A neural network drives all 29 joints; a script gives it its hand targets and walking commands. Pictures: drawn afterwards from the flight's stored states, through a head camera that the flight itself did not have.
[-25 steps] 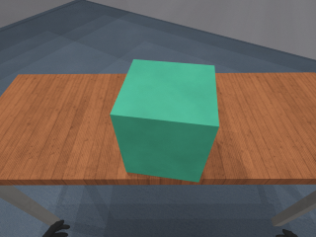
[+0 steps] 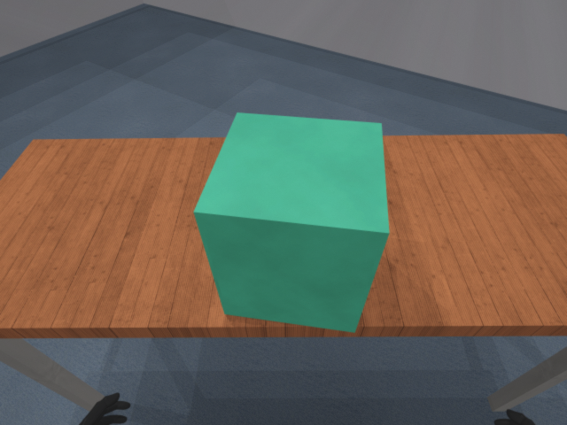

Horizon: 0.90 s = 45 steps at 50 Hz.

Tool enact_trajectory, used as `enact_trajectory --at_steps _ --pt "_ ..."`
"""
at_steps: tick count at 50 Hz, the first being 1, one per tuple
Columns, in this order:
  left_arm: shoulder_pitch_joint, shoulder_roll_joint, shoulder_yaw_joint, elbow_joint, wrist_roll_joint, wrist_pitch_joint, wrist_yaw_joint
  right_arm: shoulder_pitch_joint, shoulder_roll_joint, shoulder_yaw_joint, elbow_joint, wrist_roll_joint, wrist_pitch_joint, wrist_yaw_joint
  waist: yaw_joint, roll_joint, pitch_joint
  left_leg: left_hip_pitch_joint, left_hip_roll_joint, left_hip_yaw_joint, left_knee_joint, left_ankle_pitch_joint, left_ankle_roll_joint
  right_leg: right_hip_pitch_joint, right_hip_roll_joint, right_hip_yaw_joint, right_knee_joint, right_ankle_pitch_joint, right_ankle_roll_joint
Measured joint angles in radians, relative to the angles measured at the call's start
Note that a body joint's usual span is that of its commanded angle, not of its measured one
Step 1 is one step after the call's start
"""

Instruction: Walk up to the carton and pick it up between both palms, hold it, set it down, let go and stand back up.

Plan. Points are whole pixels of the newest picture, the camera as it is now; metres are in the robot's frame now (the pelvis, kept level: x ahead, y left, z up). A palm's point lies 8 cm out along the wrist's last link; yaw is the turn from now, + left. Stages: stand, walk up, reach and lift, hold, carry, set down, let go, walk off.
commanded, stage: reach and lift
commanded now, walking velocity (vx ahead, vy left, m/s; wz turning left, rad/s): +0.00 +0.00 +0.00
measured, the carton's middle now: (297, 225) +0.40 +0.00 +0.07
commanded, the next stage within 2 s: none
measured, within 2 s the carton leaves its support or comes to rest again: neither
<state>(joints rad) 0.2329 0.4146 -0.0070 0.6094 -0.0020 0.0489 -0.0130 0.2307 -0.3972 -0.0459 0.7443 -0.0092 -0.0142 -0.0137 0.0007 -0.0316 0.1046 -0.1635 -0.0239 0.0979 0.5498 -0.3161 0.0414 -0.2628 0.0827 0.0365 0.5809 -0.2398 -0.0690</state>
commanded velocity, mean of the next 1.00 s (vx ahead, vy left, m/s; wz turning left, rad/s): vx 0.00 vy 0.00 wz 0.00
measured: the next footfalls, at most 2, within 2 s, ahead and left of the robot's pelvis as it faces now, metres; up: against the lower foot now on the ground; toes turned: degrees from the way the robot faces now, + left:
none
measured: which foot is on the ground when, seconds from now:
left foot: down 0.00-1.00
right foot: down 0.00-1.00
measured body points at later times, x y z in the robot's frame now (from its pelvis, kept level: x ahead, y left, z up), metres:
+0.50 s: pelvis +0.00 +0.00 +0.00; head -0.01 +0.01 +0.45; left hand +0.18 +0.29 -0.08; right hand +0.15 -0.28 -0.06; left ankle -0.01 +0.09 -0.73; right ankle +0.05 -0.07 -0.73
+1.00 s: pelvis +0.01 -0.01 +0.01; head -0.01 +0.00 +0.46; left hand +0.19 +0.27 -0.04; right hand +0.16 -0.26 -0.02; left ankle +0.00 +0.09 -0.73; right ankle +0.05 -0.07 -0.73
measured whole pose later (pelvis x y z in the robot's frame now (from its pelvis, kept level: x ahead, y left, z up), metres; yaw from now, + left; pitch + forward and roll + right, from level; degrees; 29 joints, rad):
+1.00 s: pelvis +0.01 -0.01 +0.01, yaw +0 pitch -8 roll +1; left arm 0.25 0.35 0.04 0.41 -0.13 0.07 -0.03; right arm 0.42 -0.19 -0.08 0.25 0.01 -0.10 -0.04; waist 0.00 -0.04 0.09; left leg -0.01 -0.02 0.10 0.43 -0.28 0.03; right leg -0.12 0.09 0.04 0.49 -0.22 -0.07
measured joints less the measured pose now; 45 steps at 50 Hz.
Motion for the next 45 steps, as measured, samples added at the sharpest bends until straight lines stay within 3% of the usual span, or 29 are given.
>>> enact_trajectory --at_steps 2,6,11,18,25,39,45 --pt "-0.012 -0.003 0.0 0.002 0.011 0.03 0.003 -0.007 0.0 -0.003 0.028 -0.014 -0.042 0.007 0.0 0.001 0.0 0.0 0.0 -0.001 0.001 0.0 0.0 0.0 0.0 -0.001 0.0 0.0 0.0" --pt "-0.104 -0.056 0.026 0.001 0.055 0.191 0.019 -0.042 0.0 -0.033 0.092 -0.056 -0.161 0.062 0.0 0.023 0.052 -0.013 0.007 -0.001 0.036 -0.01 0.0 -0.003 0.005 -0.005 0.014 0.001 0.0" --pt "-0.171 -0.1 0.037 0.0 0.056 0.245 0.019 -0.044 0.013 -0.033 0.091 -0.06 -0.191 0.064 0.0 0.03 0.08 -0.013 0.01 -0.001 0.042 -0.011 0.0 -0.002 0.006 -0.006 0.017 0.002 0.0" --pt "-0.182 -0.093 0.08 -0.042 0.028 0.244 0.019 -0.04 0.063 -0.033 -0.035 -0.048 -0.198 0.023 0.0 0.003 0.04 -0.009 0.011 -0.001 0.038 -0.011 -0.002 0.001 0.007 -0.006 0.016 0.001 0.0" --pt "-0.124 -0.091 0.091 -0.057 0.022 0.225 0.018 -0.014 0.083 -0.033 -0.07 -0.039 -0.169 0.018 0.0 -0.007 0.013 0.069 0.009 -0.001 0.001 -0.008 -0.002 0.078 0.007 -0.003 -0.019 0.003 0.0" --pt "0.005 -0.094 0.036 -0.148 -0.051 0.116 0.018 0.148 0.134 -0.033 -0.311 -0.017 -0.114 0.018 0.0 -0.007 -0.017 0.139 0.005 -0.001 -0.074 0.017 -0.005 0.139 0.004 0.001 -0.073 0.016 0.0" --pt "0.01 -0.081 0.039 -0.165 -0.089 0.069 0.005 0.176 0.178 -0.034 -0.419 0.008 -0.096 -0.007 0.0 -0.007 -0.02 0.145 0.004 -0.001 -0.097 0.028 -0.011 0.139 0.004 0.001 -0.081 0.016 0.0"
